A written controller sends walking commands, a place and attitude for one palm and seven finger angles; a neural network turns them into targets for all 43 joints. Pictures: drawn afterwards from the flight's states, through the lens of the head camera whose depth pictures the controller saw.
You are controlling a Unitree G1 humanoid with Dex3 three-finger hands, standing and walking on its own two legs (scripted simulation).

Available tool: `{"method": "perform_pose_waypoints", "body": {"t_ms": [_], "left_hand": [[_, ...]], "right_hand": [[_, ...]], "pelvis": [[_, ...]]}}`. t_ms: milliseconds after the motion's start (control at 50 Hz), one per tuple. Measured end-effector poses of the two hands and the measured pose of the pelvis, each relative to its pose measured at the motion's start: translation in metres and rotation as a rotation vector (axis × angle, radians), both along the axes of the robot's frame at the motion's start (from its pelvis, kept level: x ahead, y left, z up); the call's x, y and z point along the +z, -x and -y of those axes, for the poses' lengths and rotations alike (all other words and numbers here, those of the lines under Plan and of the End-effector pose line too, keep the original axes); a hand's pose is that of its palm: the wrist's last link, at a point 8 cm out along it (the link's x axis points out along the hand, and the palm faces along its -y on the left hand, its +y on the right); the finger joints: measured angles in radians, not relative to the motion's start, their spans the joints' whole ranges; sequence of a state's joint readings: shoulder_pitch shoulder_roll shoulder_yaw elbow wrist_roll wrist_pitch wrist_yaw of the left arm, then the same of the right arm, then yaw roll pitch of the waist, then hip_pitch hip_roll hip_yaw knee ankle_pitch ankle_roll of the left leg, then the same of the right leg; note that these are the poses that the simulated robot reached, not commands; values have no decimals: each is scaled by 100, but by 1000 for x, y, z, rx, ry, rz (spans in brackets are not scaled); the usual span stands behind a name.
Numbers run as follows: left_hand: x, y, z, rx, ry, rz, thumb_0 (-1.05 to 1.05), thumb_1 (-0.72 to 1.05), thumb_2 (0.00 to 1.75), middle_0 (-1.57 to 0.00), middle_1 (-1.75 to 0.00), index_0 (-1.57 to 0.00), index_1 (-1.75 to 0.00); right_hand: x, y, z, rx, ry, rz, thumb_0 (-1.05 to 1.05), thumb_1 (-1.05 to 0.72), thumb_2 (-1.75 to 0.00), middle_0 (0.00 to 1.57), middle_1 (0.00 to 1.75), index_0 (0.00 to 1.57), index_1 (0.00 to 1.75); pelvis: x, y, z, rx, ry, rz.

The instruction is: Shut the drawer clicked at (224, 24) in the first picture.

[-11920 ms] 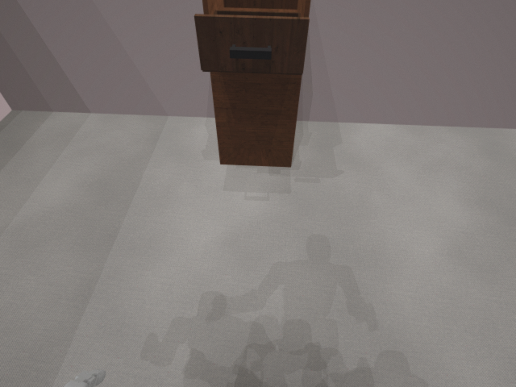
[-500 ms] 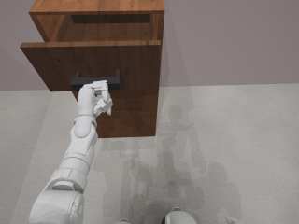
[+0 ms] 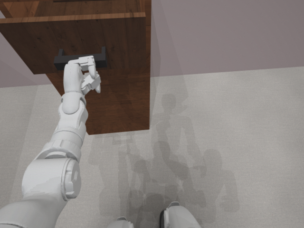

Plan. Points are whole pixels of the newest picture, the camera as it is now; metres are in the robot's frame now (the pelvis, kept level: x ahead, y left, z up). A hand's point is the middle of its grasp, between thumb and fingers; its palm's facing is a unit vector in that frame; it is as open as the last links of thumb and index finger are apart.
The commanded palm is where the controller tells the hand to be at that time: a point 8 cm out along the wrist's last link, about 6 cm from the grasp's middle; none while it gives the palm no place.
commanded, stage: push the drawer shut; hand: left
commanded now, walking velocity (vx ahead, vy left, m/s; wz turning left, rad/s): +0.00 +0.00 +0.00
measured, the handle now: (82, 56) +0.57 +0.16 +0.08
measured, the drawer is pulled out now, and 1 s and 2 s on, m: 0.09 0.00 0.00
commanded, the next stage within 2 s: pull the fist back off the drawer in 1.08 s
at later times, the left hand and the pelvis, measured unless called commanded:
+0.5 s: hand (98, 63) +0.54 +0.11 +0.08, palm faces +0.04 -1.00 -0.05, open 3.4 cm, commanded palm +0.53 +0.16 +0.08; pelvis +0.00 +0.00 -0.01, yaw +0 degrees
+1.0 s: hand (96, 53) +0.59 +0.12 +0.08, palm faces +0.03 -1.00 -0.04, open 2.9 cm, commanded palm +0.59 +0.16 +0.08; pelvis +0.00 +0.01 -0.02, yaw +0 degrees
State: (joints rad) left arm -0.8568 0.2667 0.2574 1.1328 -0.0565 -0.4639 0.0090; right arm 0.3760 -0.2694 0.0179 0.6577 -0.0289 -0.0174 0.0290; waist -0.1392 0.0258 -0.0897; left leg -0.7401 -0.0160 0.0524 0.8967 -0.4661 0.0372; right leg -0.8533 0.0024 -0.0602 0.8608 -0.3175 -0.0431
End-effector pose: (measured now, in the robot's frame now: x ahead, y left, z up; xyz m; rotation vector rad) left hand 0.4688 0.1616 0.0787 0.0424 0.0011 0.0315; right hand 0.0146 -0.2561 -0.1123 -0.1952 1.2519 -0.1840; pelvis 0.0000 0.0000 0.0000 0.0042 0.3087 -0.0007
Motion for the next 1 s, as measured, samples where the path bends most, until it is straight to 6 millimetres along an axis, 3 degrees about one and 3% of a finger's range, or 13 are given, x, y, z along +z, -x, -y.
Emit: {"method": "perform_pose_waypoints", "body": {"t_ms": [440, 820, 1000], "left_hand": [[3, -40, -1, 14, -5, -11, 5, 90, 95, -140, -160, -140, -160], [4, -93, -3, 8, 8, -39, 3, 89, 94, -140, -160, -140, -160], [0, -97, -11, 1, 5, -48, -3, 77, 100, -139, -160, -140, -160]], "right_hand": [[1, 30, 3, -23, 23, -98, 0, -90, -90, 20, 30, 21, 30], [10, 78, -14, -75, 29, -267, 0, -90, -90, 21, 30, 21, 30], [12, 90, -23, -72, 28, -316, 0, -90, -90, 21, 30, 21, 30]], "pelvis": [[-7, 2, 1, 7, 12, -58], [-14, -3, -7, 7, 35, -133], [-18, -1, -11, 22, 50, -153]]}}
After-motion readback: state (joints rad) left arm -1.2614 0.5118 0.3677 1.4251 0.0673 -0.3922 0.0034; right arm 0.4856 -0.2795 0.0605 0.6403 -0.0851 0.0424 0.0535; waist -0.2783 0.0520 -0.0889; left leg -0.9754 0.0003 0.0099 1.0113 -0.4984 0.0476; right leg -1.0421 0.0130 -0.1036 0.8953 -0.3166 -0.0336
